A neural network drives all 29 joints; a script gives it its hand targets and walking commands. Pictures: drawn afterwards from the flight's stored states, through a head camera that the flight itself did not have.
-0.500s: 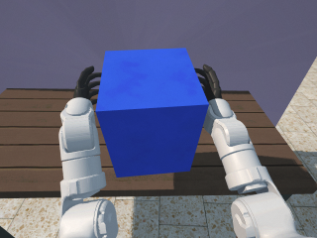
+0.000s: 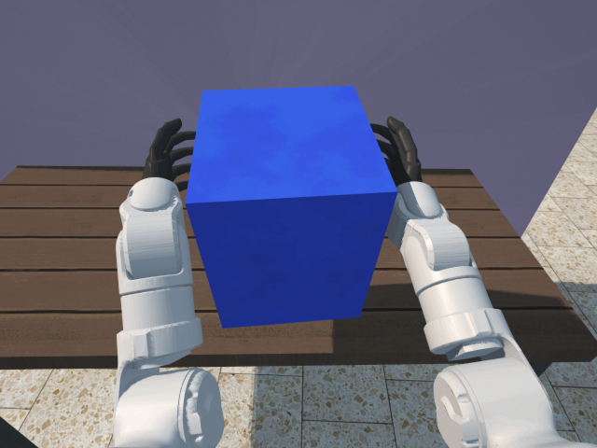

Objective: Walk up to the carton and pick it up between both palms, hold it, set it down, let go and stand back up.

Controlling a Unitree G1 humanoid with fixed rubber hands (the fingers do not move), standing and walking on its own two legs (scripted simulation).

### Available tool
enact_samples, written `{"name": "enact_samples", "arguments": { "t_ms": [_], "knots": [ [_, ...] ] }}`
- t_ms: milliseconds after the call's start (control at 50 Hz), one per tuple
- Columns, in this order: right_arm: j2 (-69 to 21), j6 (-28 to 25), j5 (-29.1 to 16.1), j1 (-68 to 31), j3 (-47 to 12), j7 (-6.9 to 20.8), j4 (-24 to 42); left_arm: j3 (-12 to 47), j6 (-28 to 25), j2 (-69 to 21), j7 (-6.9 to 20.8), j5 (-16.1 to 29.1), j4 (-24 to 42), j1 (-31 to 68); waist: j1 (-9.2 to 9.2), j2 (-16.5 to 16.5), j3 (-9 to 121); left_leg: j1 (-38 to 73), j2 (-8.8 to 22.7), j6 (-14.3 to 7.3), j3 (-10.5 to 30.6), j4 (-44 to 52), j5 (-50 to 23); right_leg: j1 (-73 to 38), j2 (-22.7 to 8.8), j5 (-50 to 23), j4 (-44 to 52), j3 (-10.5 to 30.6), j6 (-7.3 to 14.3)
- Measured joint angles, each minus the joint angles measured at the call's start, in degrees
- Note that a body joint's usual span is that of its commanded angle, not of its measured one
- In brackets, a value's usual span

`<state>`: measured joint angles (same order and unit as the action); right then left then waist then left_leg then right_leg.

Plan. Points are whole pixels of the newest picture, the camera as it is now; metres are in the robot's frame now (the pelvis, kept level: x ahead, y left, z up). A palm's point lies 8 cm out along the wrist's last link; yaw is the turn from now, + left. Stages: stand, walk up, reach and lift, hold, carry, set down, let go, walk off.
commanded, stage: hold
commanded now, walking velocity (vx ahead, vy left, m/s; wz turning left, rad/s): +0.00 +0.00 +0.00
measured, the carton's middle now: (286, 210) +0.39 +0.01 +0.17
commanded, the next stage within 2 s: none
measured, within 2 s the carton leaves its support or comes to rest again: neither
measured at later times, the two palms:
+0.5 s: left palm (157, 185) +0.37 +0.16 +0.23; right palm (396, 180) +0.37 -0.13 +0.23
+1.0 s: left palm (162, 184) +0.37 +0.16 +0.23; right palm (403, 180) +0.37 -0.14 +0.23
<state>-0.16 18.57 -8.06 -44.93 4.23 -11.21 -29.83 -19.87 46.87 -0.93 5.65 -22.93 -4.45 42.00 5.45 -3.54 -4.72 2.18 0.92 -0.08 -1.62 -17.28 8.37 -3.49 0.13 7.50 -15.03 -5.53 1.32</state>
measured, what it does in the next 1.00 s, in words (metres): stands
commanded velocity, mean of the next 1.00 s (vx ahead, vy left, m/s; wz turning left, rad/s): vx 0.00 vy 0.00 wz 0.00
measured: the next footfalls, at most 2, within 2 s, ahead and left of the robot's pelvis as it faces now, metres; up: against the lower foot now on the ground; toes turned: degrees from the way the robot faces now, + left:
none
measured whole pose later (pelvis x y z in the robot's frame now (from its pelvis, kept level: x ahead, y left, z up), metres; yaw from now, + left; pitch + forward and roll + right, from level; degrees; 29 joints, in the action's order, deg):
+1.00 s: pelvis +0.00 +0.00 +0.00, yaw +0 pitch -11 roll +0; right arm 0.3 18.1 -9.0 -45.0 3.5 -11.5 -29.2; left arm -19.9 46.8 -1.0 5.8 -22.9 -3.4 41.7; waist 5.6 -3.7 -5.1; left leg 2.2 0.9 -0.1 -1.8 -17.2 8.3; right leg -3.5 0.2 7.5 -15.1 -5.2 1.3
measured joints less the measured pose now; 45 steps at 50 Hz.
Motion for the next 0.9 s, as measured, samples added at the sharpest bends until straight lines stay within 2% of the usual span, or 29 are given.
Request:
{"name": "enact_samples", "arguments": {
  "t_ms": [120, 300, 520, 700, 900],
  "knots": [
    [0.36, 0.31, -0.29, -0.70, -0.10, -0.14, -0.92, -0.72, -0.10, -0.25, 0.23, -0.42, -1.10, 0.72, -0.11, -0.04, 0.08, 0.23, 0.06, 0.08, -0.08, 0.21, -0.01, -0.09, 0.07, 0.07, 0.00, 0.09, 0.08],
    [0.66, 0.67, -1.84, -0.06, -1.90, -1.40, 0.56, -0.75, -0.02, 0.05, 0.97, -0.02, 0.61, -0.72, 0.31, -0.26, -0.21, 0.79, 0.07, 0.03, 0.16, -0.20, 0.38, -1.11, 0.12, 0.13, 0.34, -0.08, -0.02],
    [-0.16, 0.09, -0.13, -0.83, 0.65, 0.11, -0.94, -0.44, 0.07, 0.15, 0.54, -0.70, -1.19, 0.85, -0.22, -0.34, 0.19, -0.35, -0.39, -0.39, -0.28, -0.04, 0.09, 0.54, -0.36, 0.28, -0.46, 0.35, -0.35],
    [1.52, 0.19, -2.55, 0.44, -2.44, -0.65, 1.22, 0.44, 0.29, -0.47, 0.00, -0.22, 2.06, -1.61, 0.58, 0.12, -0.61, 0.87, -0.15, -0.39, -0.22, -0.52, 0.87, -1.37, -0.05, 0.22, 0.55, 0.36, -0.45],
    [0.73, -0.01, -1.51, 0.81, -1.48, -0.38, 0.82, 0.17, 0.17, -0.54, 0.11, -0.29, 1.36, -1.49, 0.36, -0.37, -0.74, 0.60, 0.02, -0.11, -0.26, -0.34, 0.43, -0.72, 0.12, 0.21, -0.03, 0.43, -0.08]
  ]
}}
